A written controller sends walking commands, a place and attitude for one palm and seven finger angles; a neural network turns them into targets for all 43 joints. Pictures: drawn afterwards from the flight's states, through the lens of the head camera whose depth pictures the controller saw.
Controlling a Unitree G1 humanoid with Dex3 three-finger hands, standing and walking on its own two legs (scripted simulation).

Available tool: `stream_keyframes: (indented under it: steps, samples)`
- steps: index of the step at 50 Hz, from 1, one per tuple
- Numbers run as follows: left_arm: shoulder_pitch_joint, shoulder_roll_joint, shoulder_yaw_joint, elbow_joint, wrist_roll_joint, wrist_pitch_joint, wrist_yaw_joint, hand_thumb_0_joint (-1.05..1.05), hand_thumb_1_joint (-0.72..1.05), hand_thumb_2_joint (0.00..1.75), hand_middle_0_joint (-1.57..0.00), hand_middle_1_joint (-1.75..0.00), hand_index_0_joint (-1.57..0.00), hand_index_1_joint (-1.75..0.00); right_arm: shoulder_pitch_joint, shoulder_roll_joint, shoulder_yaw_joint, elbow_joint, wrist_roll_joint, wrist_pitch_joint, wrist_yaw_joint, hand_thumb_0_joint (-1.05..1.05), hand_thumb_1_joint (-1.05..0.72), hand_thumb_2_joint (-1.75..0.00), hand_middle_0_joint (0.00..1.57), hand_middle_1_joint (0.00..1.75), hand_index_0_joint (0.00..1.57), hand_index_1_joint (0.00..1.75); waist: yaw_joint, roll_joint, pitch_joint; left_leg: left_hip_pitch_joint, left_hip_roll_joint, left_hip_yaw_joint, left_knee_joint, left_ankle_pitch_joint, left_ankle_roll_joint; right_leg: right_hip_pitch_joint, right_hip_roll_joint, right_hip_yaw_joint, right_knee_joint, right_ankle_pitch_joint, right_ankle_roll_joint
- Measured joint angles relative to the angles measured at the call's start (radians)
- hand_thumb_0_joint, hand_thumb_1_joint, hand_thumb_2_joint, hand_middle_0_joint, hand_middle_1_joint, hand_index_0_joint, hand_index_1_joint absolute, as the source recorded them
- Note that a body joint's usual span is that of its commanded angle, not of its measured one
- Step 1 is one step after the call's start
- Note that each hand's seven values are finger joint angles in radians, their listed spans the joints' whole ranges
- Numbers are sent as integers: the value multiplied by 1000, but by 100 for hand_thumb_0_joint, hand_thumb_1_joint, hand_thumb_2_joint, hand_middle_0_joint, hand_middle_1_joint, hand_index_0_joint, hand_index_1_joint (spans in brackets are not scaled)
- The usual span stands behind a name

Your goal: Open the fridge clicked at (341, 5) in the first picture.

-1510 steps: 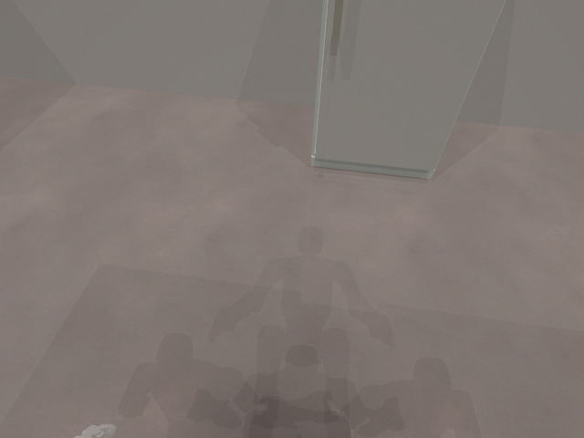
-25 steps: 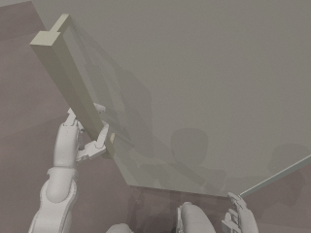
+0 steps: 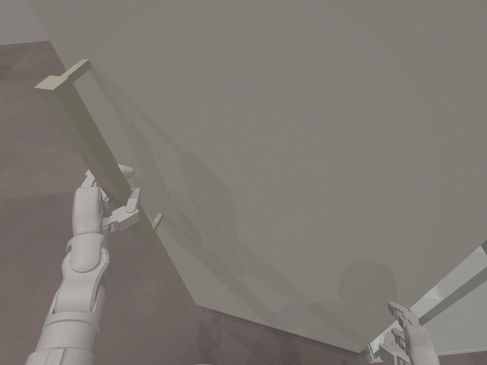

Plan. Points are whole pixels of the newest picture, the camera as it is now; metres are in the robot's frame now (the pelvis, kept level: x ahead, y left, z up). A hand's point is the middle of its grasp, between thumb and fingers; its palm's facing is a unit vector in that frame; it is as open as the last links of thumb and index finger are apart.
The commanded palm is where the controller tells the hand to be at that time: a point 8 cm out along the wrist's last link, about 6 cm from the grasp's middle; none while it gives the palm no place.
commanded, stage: stop walking and hold the door back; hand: left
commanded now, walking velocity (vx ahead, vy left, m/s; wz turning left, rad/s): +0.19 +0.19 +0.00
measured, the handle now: (122, 173) +0.37 +0.25 +0.12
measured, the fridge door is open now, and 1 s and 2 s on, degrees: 69 66 65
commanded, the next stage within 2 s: loosen the grip on the handle in 1.24 s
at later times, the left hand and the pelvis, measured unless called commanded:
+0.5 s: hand (134, 195) +0.34 +0.23 +0.09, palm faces +0.40 -0.87 -0.28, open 6.5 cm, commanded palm +0.33 +0.29 +0.09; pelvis -0.06 -0.05 -0.02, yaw +3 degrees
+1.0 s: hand (135, 191) +0.35 +0.23 +0.09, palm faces +0.28 -0.93 -0.25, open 6.4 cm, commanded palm +0.32 +0.29 +0.09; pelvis -0.06 -0.01 -0.02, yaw -2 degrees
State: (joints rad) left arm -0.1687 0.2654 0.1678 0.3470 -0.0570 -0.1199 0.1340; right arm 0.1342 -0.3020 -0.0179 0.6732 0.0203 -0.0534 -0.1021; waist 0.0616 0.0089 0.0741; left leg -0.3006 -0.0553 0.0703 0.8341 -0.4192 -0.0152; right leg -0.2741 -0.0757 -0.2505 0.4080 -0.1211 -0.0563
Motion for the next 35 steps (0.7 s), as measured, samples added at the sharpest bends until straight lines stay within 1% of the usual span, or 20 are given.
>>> stream_keyframes:
  steps: [3,4,5,6,7,8,9,11,13,15,17,18,20,22,24,26,28,33,34,35]
  samples:
    - [-104,29,5,108,8,-8,-1,-4,54,81,-38,-132,-38,-139,-18,9,7,-18,8,7,14,1,-91,-90,20,29,20,30,1,-35,3,111,-10,49,-260,-44,26,-5,11,-2,-66,54,33]
    - [-138,43,6,142,10,-13,-5,-4,54,81,-37,-133,-39,-139,-21,9,9,-27,10,8,19,1,-90,-90,20,29,20,30,-3,-37,3,153,-10,62,-353,-41,45,-22,20,3,-57,49,62]
    - [-174,55,6,176,6,-18,-11,-4,54,81,-38,-133,-39,-139,-20,3,10,-40,8,7,24,1,-90,-90,20,30,21,30,-11,-19,2,189,6,57,-443,-34,76,-60,40,5,1,-17,99]
    - [-222,68,6,217,0,-23,-13,-4,54,81,-38,-134,-39,-139,-24,2,6,-51,2,3,24,1,-90,-90,20,30,21,30,-28,-9,21,176,18,49,-463,78,92,-123,46,28,157,-153,102]
    - [-271,74,10,259,-3,-22,-18,-3,54,81,-38,-133,-39,-139,-23,3,-1,-58,-3,-5,24,1,-90,-90,20,30,21,30,-44,4,47,153,32,38,-434,188,94,-185,57,76,370,-257,85]
    - [-314,78,20,307,1,-24,-29,-3,54,80,-38,-132,-39,-139,-16,10,-7,-54,0,-11,25,1,-90,-90,20,30,21,30,-56,11,65,133,38,26,-393,219,87,-232,63,123,552,-295,77]
    - [-347,81,29,356,6,-31,-39,-3,54,80,-37,-131,-39,-139,-1,17,-7,-44,6,-11,25,1,-90,-90,20,29,21,30,-63,17,67,115,42,13,-362,212,82,-265,66,159,678,-313,76]
    - [-405,83,33,443,8,-36,-50,-3,55,79,-37,-129,-40,-139,45,29,0,-20,18,-6,17,1,-90,-90,20,29,20,30,-62,33,56,86,54,-8,-332,182,71,-287,56,197,768,-321,78]
    - [-457,87,33,510,6,-30,-60,-2,55,78,-36,-128,-40,-139,96,42,13,12,25,-4,5,1,-90,-90,20,29,20,30,-43,46,51,67,69,-18,-318,175,59,-251,35,209,684,-307,81]
    - [-497,101,41,563,2,-26,-75,-2,55,78,-36,-127,-40,-139,142,56,31,43,27,-4,-5,1,-90,-90,20,30,21,30,-22,56,51,48,89,-20,-283,162,40,-161,24,206,487,-290,86]
    - [-529,134,48,604,4,-24,-90,-3,54,78,-36,-126,-41,-139,186,71,50,65,30,-7,-8,1,-90,-90,21,30,21,30,-15,39,37,-3,96,-17,-193,114,26,-54,13,216,271,-287,76]
    - [-537,152,64,613,11,-27,-93,-3,53,79,-37,-127,-41,-139,186,69,54,82,30,-6,-6,1,-90,-90,21,30,21,30,-21,41,43,-36,98,-26,-117,46,24,-61,19,219,261,-213,63]
    - [-529,170,103,621,12,-32,-88,-4,52,79,-38,-127,-40,-140,168,48,39,118,29,-6,-5,1,-90,-89,21,30,21,30,-56,64,72,-104,71,-78,73,-44,13,-71,26,214,302,-186,51]
    - [-521,177,135,637,7,-30,-86,-3,51,79,-37,-126,-40,-140,160,24,20,143,32,-15,-3,1,-90,-89,21,30,21,30,-74,62,87,-156,43,-87,217,-48,3,-59,17,228,294,-185,53]
    - [-526,185,159,678,19,-40,-94,-3,51,79,-37,-126,-41,-140,158,-3,12,155,29,-22,-2,1,-90,-89,21,30,21,30,-94,52,88,-188,43,-74,265,-17,-4,-40,5,238,260,-172,60]
    - [-532,192,177,721,32,-56,-101,-3,52,79,-36,-126,-42,-140,158,-28,8,155,26,-27,-3,1,-90,-89,21,30,21,30,-111,35,81,-184,58,-54,207,11,-8,-22,-8,246,221,-153,67]
    - [-539,193,190,746,45,-65,-101,-3,53,78,-35,-126,-43,-140,160,-49,3,142,22,-32,-6,1,-90,-90,21,30,21,30,-122,18,73,-149,74,-29,81,36,-9,-8,-18,254,191,-137,73]
    - [-559,180,185,755,72,-77,-115,-1,53,77,-35,-130,-44,-140,162,-92,-23,95,11,-41,-11,1,-91,-90,20,30,21,30,-130,9,45,9,92,6,-259,181,-11,-5,-12,266,178,-132,98]
    - [-557,172,183,743,76,-84,-121,0,53,77,-35,-131,-44,-140,163,-100,-31,82,10,-40,-10,1,-91,-90,20,30,20,30,-131,21,34,39,100,1,-313,223,-5,-15,1,263,192,-140,104]
    - [-552,171,177,720,77,-90,-123,1,54,77,-36,-131,-44,-140,151,-89,-39,77,11,-37,-9,1,-91,-90,20,29,20,30,-132,7,34,38,95,7,-311,229,-1,-24,-4,271,209,-148,107]
